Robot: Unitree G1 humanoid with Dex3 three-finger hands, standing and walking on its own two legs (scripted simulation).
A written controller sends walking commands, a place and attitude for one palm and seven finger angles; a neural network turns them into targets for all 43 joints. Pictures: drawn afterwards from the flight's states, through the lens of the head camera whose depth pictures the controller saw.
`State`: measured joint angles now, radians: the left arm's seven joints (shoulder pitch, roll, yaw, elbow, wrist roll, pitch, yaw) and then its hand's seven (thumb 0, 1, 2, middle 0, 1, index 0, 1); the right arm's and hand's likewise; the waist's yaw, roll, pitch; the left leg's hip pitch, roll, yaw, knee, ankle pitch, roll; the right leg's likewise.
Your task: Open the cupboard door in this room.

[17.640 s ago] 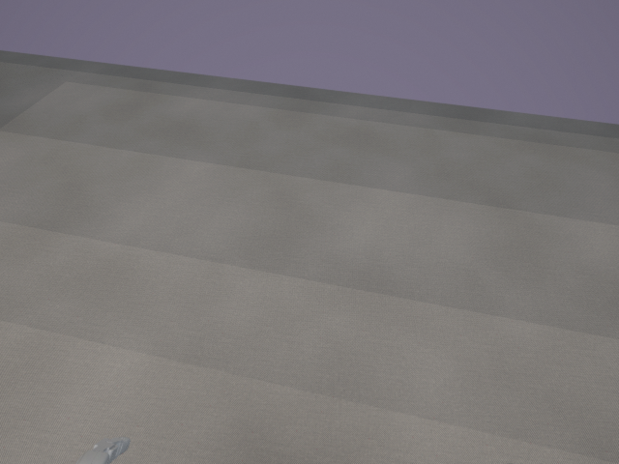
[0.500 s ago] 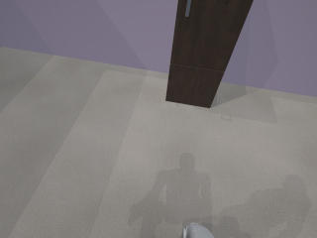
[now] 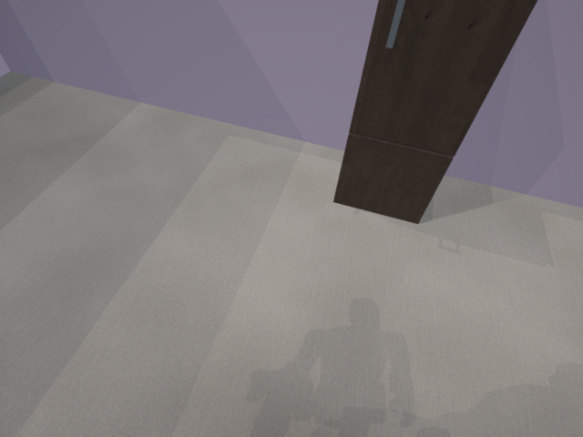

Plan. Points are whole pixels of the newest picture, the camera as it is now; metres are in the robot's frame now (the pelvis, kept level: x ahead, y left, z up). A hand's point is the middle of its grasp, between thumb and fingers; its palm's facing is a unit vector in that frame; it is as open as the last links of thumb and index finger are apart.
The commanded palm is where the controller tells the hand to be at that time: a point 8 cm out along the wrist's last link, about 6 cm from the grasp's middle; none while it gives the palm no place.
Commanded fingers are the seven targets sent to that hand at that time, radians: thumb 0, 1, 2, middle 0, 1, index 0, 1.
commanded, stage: stand and wait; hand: left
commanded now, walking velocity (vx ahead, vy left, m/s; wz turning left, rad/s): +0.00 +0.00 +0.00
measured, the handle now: (397, 17) +1.16 -0.24 +0.10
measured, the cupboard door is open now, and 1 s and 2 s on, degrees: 0 0 0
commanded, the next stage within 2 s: look at it before walking up in 0.30 s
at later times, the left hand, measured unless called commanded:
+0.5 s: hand out of the picture -0.01 +0.16 -0.15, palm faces +0.01 -0.98 -0.20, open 7.4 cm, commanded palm none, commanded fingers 0.00 0.90 0.90 -0.20 -0.30 -0.20 -0.30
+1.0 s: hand out of the picture -0.03 +0.12 -0.16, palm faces +0.03 -0.99 -0.16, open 7.4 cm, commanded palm none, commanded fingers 0.00 0.90 0.90 -0.20 -0.30 -0.20 -0.30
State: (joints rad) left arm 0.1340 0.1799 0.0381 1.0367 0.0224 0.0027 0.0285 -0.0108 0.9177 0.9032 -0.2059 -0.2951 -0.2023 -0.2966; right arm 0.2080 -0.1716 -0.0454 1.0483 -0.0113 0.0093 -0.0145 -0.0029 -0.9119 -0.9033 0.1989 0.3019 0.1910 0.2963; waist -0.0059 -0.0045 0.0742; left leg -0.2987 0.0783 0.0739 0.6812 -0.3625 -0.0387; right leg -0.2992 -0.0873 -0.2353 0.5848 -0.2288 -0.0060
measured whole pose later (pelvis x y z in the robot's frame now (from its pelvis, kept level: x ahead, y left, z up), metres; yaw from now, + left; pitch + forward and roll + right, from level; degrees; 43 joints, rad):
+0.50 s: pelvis +0.00 -0.01 +0.02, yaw +0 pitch -2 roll +1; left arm 0.29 0.14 -0.01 1.16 0.01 -0.01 0.03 0.00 0.90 0.90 -0.20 -0.29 -0.20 -0.30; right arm 0.23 -0.17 -0.02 1.13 -0.01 0.00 -0.02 0.00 -0.93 -0.90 0.20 0.30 0.20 0.30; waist -0.01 0.02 0.03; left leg -0.18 0.02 0.10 0.42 -0.20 0.01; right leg -0.15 -0.05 -0.07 0.46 -0.27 0.01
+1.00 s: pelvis -0.01 -0.03 +0.02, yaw +0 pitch -2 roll +0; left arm 0.31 0.11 -0.01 1.15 0.01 -0.01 0.03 0.00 0.90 0.90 -0.20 -0.29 -0.20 -0.30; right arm 0.33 -0.11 -0.01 1.18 -0.01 0.00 -0.03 0.00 -0.91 -0.90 0.20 0.30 0.19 0.30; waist -0.01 0.01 0.04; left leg -0.20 0.06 0.08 0.41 -0.17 -0.03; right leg -0.15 0.00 -0.09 0.42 -0.24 -0.03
